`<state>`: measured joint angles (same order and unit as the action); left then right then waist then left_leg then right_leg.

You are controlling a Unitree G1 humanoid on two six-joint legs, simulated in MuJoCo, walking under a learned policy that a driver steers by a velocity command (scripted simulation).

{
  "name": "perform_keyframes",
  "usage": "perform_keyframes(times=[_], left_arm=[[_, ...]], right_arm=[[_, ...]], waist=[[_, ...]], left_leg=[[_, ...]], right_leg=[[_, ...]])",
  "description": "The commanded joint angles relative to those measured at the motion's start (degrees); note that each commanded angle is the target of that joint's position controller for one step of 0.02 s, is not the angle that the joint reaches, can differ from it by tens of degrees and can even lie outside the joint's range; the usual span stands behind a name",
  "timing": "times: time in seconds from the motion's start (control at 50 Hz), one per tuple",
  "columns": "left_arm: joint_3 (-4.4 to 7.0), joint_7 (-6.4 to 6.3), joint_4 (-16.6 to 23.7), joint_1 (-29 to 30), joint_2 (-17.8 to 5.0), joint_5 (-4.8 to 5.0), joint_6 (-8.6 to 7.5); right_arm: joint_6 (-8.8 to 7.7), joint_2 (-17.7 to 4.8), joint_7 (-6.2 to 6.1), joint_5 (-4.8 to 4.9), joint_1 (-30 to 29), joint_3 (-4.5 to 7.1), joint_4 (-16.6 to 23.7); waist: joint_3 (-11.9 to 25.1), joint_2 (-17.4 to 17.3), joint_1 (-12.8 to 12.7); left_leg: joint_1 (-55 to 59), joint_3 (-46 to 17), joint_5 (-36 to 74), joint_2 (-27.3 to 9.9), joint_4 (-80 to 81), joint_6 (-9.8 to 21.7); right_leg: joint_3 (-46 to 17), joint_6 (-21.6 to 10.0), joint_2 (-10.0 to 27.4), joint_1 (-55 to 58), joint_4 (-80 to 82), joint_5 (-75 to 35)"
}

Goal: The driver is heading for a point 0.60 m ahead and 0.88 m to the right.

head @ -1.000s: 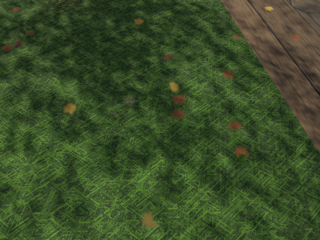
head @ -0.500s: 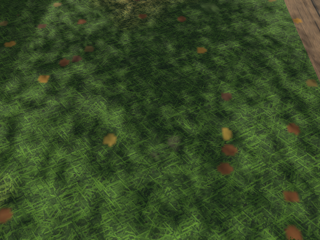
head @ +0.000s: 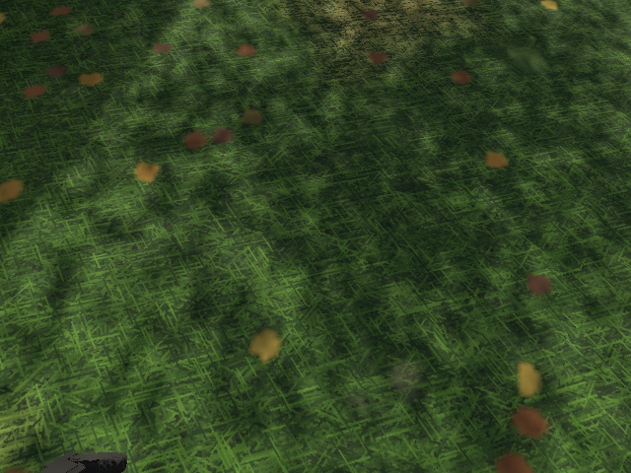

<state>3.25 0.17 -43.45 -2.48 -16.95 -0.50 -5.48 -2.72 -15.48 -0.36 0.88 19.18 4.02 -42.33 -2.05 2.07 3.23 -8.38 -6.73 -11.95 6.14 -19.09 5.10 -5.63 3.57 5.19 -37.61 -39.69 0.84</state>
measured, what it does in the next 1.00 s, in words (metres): walks ahead, turning right: right foot, then left foot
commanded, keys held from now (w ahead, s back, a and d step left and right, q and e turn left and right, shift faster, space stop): w+e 1.00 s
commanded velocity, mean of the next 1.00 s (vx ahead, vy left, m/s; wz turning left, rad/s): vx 0.50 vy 0.00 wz -0.35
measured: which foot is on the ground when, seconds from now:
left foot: down 0.00-0.18, up 0.20-0.66, down 0.68-1.00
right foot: up 0.00-0.16, down 0.18-0.70, up 0.72-1.00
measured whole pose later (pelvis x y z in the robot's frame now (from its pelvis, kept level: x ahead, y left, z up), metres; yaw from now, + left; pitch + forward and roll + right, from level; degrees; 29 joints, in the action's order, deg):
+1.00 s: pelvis +0.56 -0.09 +0.00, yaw -27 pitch +1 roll +2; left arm 4.2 1.0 -38.3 -9.9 -18.5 1.3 -1.2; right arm -5.3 -16.1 0.2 -0.3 18.3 4.4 -46.4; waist -1.9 2.9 3.9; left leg -2.9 7.1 -12.9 1.8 -14.6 1.4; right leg -3.6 0.8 5.9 -40.2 -51.6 5.6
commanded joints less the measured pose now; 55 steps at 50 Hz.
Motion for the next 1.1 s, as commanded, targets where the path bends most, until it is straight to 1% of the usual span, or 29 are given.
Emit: perform_keyframes(times=[0.02, 0.08, 0.14, 0.16, 0.18, 0.2, 0.22, 0.24, 0.26, 0.28, 0.3, 0.32, 0.38, 0.44, 0.5, 0.6, 0.64, 0.66, 0.68, 0.7, 0.72, 0.74, 0.76, 0.78, 0.8, 0.84, 0.88, 1.0, 1.1], left_arm=[[0.08, 0.85, 4.0, 4.5, -2.6, 0.65, -1.09], [0.32, 1.69, 5.0, 6.3, -4.2, 0.85, -1.59], [0.84, 2.15, 4.8, 3.5, -5.9, 1.07, -1.83], [1.55, 2.1, 3.4, -1.3, -7.0, 0.97, -1.89], [2.51, 2.03, 1.3, -9.1, -9.1, 0.59, -1.88], [3.24, 2.16, 0.4, -17.5, -12.6, 0.29, -1.75], [3.96, 2.76, -1.2, -20.4, -14.8, 0.96, -1.18], [2.67, 2.89, -0.7, -19.6, -9.8, 2.62, -1.03], [2.08, 2.5, 0.4, -15.9, -7.6, 2.12, -0.66], [1.91, 2.28, 1.2, -13.9, -7.4, 1.2, -0.28], [1.68, 2.05, 1.6, -12.8, -6.8, 0.95, -0.06], [1.35, 1.76, 1.8, -12.4, -6.2, 0.6, -0.03], [1.59, 0.93, 1.8, -13.3, -6.7, 1.3, 0.22], [2.35, -0.25, 1.4, -15.1, -8.7, 1.68, 0.77], [2.46, -0.96, 0.5, -17.7, -8.6, 2.05, 1.69], [2.59, -1.53, -0.2, -21.0, -8.2, 2.32, 2.99], [2.91, -1.65, 0.3, -19.6, -8.5, 2.21, 3.32], [2.66, -1.53, 0.9, -18.4, -7.6, 2.1, 3.36], [1.82, -1.2, 2.0, -17.2, -5.2, 1.51, 3.14], [0.68, -1.22, 3.2, -22.3, -1.4, 1.63, 2.68], [0.18, -1.21, 4.1, -25.8, -2.5, 2.4, 2.36], [1.44, -1.18, 3.2, -22.8, -7.5, 2.84, 2.53], [1.84, -1.12, 3.9, -17.9, -8.6, 2.39, 2.88], [1.92, -0.99, 4.7, -15.4, -7.8, 1.86, 3.04], [2.16, -0.79, 5.1, -14.6, -7.1, 1.58, 3.26], [1.79, -0.25, 5.5, -15.1, -4.6, 2.08, 3.88], [1.51, -0.06, 6.8, -13.3, -3.5, 1.9, 4.21], [0.62, 1.61, 9.2, -5.0, -2.2, 1.74, 3.29], [0.54, 3.09, 13.0, 2.2, -2.6, 1.91, 3.29]], right_arm=[[-0.83, -9.1, -0.56, 0.08, 1.1, 2.35, 2.4], [-0.8, -9.0, -0.48, -0.16, 3.2, 2.21, 0.7], [-0.23, -10.0, -0.67, -0.42, 2.8, 2.52, -0.1], [0.01, -10.1, -0.77, -0.46, 1.5, 2.43, 0.1], [0.18, -9.1, -0.91, -0.82, 1.0, 1.89, 0.6], [0.01, -7.0, -1.17, -2.02, 3.2, 0.86, 1.8], [-1.06, -3.3, -0.67, -1.33, 9.1, -0.15, 2.2], [-2.05, -7.7, -0.31, -0.56, 4.8, 0.23, 2.5], [-2.86, -9.4, 0.09, 0.36, -2.2, 0.68, 4.1], [-3.55, -8.8, 0.09, -0.34, -6.0, 0.48, 4.9], [-3.96, -8.4, 0.08, -1.37, -7.3, 0.71, 5.5], [-3.98, -7.7, 0.1, -1.89, -6.7, 0.8, 5.8], [-3.2, -5.9, -0.07, -1.91, -6.6, 0.55, 6.3], [-2.89, -4.4, -0.33, -1.78, -12.3, -0.05, 7.8], [-3.44, -3.4, 0.22, -1.33, -18.1, -0.45, 8.9], [-4.59, -5.1, 1.3, -0.38, -22.9, 0.17, 10.3], [-5.07, -6.7, 1.23, -0.19, -19.8, 0.9, 9.6], [-5.28, -7.9, 0.87, -0.41, -14.9, 1.66, 8.3], [-5.45, -10.1, 0.4, -1.29, -7.3, 2.51, 7.3], [-4.98, -14.8, -0.04, -2.23, 0.5, 3.67, 6.4], [-4.15, -13.5, 0.53, -1.11, 2.7, 3.53, 4.7], [-3.83, -8.8, 0.49, -0.61, -0.4, 2.34, 5.5], [-3.4, -6.8, 0.36, -0.81, -2.9, 1.69, 5.7], [-3.19, -5.8, 0.47, -1.08, -5.3, 1.22, 5.2], [-3.25, -4.7, 0.49, -1.4, -6.7, 0.81, 4.8], [-3.64, -4.8, 0.64, -1.44, -7.7, 0.91, 3.9], [-4.11, -6.2, 0.67, -1.19, -7.6, 1.42, 2.9], [-3.52, -9.4, 0.29, -0.93, -6.1, 2.16, 0.3], [-2.02, -12.0, 0.16, 0.4, -2.0, 2.87, -2.2]], waist=[[2.0, -7.5, 1.1], [0.5, -7.9, 1.9], [0.5, -9.0, 0.0], [3.4, -8.6, -2.8], [9.4, -6.8, -6.4], [17.7, 1.3, -7.9], [20.2, 17.4, -5.1], [16.3, 10.2, -7.2], [8.8, 4.9, -7.9], [5.3, -0.3, -7.4], [3.4, -1.8, -6.0], [4.0, -0.3, -4.5], [4.0, 2.3, -3.4], [2.3, 1.7, -4.8], [1.9, 2.6, -6.9], [1.6, 3.4, -7.6], [2.1, 5.0, -5.3], [4.4, 4.8, -2.5], [11.1, 2.7, 1.3], [20.3, -8.4, 1.6], [22.6, -21.0, 0.2], [14.0, -13.0, 0.9], [7.6, -8.1, 1.1], [3.3, -5.9, -0.1], [1.5, -6.7, -1.3], [0.7, -8.7, -2.7], [0.3, -7.6, -2.9], [-0.5, -5.0, -0.4], [-2.3, -5.2, 1.2]], left_leg=[[-4.3, -6.8, 8.0, -12.4, 6.2, 7.3], [3.8, -8.7, 10.1, -16.3, 3.2, 6.9], [10.4, -8.1, 23.5, -18.6, -1.1, 5.3], [10.9, -5.6, 34.2, -16.9, -6.7, 4.2], [8.2, -2.6, 38.8, -13.9, -17.0, 2.7], [-3.4, 0.5, 23.5, -9.0, -34.3, 0.2], [-25.4, 2.9, -16.6, -0.4, -50.8, -4.2], [-33.2, -2.0, -18.6, -3.7, -55.4, -3.7], [-35.8, -1.2, -13.2, -6.0, -54.5, -3.3], [-34.6, 0.0, -9.8, -7.6, -51.7, -3.2], [-33.1, 0.4, -7.5, -9.0, -47.5, -3.7], [-29.9, 0.4, -5.9, -9.9, -44.4, -4.1], [-28.0, 2.2, -5.4, -9.9, -36.6, -6.4], [-27.3, 2.9, 3.6, -8.8, -25.8, -8.3], [-22.5, 3.2, 13.5, -6.5, -15.9, -8.8], [-18.3, 1.5, 12.6, -4.6, -8.1, -7.6], [-13.7, 1.6, 9.1, -4.8, -6.0, -5.9], [-6.2, 2.4, 9.8, -5.2, -3.6, -4.2], [7.0, -1.8, 9.2, -11.0, -5.6, -0.9], [27.7, -19.3, 4.3, -23.5, -5.9, 6.1], [31.9, -37.7, -7.6, -31.2, -0.8, 10.9], [24.6, -33.5, -14.6, -29.1, 1.1, 8.9], [17.1, -24.7, -11.6, -26.3, 2.1, 6.7], [10.4, -18.6, -5.7, -23.8, 4.0, 5.8], [6.2, -14.0, -1.3, -22.0, 5.6, 5.2], [1.4, -7.8, 3.1, -20.3, 8.5, 5.2], [0.6, -3.7, 7.3, -20.6, 10.4, 6.3], [3.3, 8.8, 16.6, -19.0, 10.7, 4.7], [10.8, 12.7, 21.5, -21.7, 7.8, 2.8]], right_leg=[[3.6, -0.1, -2.9, 8.6, 7.4, -10.0], [3.3, -2.9, -2.4, 4.9, 10.1, -6.0], [5.0, -6.7, -3.5, 5.9, 11.4, 2.8], [6.8, -8.3, -5.4, 12.4, 12.9, 2.9], [5.3, -10.6, -4.6, 24.2, 12.0, 0.1], [-9.4, -15.9, 4.9, 40.9, 10.8, -1.9], [-35.8, -24.0, 13.9, 56.0, 19.2, 11.3], [-39.6, -22.1, 13.5, 55.9, 22.9, 23.2], [-31.7, -19.8, 11.7, 48.9, 23.7, 21.0], [-26.3, -18.9, 9.3, 42.3, 24.4, 14.5], [-22.9, -18.8, 7.6, 38.0, 25.0, 8.2], [-20.4, -18.5, 5.9, 35.7, 25.7, 3.4], [-16.2, -19.3, 4.1, 31.9, 27.1, -3.4], [-13.0, -18.1, 2.3, 28.0, 27.9, -4.4], [-11.3, -15.7, 0.0, 25.4, 26.8, -2.9], [-17.6, -14.4, 1.8, 30.0, 21.6, 1.3], [-19.8, -13.4, 2.4, 31.1, 18.1, -1.2], [-18.8, -12.1, 0.5, 30.0, 13.8, -4.7], [-15.8, -10.3, -2.2, 25.3, 2.8, -3.7], [-8.0, -6.5, -9.6, 9.8, -15.6, 12.5], [-4.8, -5.3, -9.4, -2.6, -27.2, 34.0], [-5.5, -4.8, -5.5, -6.8, -32.1, 30.2], [-3.4, -4.4, -3.7, -6.8, -32.7, 25.4], [-2.3, -4.0, -2.1, -5.6, -30.8, 22.1], [-2.1, -3.9, -0.5, -4.1, -28.7, 19.9], [-0.7, -3.6, 1.0, -1.3, -26.8, 17.6], [-0.3, -2.9, 1.8, -2.6, -24.0, 14.6], [2.8, -3.1, 1.1, -1.0, -6.2, -1.9], [6.6, -5.8, -0.7, -0.4, 2.4, 1.7]])
Next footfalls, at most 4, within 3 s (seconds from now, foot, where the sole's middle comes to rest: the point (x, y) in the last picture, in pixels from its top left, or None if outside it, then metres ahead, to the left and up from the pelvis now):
0.18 right None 0.29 -0.14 -0.78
0.68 left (289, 413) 0.59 0.02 -0.78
1.20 right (442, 350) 0.73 -0.34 -0.78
1.66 left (426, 236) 1.07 -0.37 -0.78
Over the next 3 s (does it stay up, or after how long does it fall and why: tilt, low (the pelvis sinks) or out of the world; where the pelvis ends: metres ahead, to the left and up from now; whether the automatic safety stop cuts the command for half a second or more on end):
stays up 1.13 -0.98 0.00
